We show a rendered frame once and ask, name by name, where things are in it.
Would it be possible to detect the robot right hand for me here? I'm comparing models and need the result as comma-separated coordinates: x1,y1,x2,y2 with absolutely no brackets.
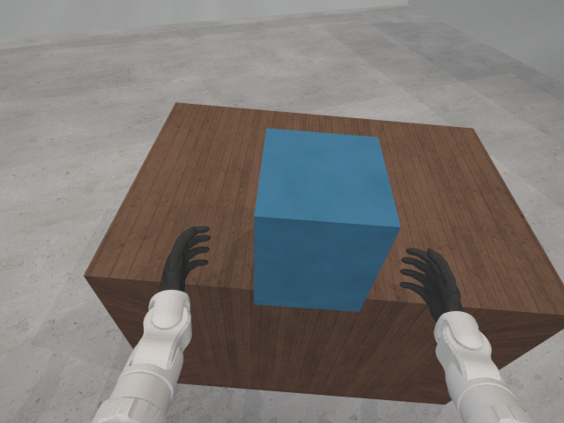
399,249,464,322

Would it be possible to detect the carton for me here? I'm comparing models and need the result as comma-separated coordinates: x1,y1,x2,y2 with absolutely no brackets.
254,129,401,312

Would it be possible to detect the pedestal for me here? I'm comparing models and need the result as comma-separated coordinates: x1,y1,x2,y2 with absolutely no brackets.
84,102,564,404

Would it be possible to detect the robot left hand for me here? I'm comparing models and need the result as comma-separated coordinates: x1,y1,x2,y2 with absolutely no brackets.
159,226,211,292

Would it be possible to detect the right robot forearm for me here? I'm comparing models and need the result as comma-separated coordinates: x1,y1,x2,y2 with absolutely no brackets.
434,311,537,423

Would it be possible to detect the left robot forearm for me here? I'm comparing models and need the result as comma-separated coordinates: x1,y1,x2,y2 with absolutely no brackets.
91,290,192,423

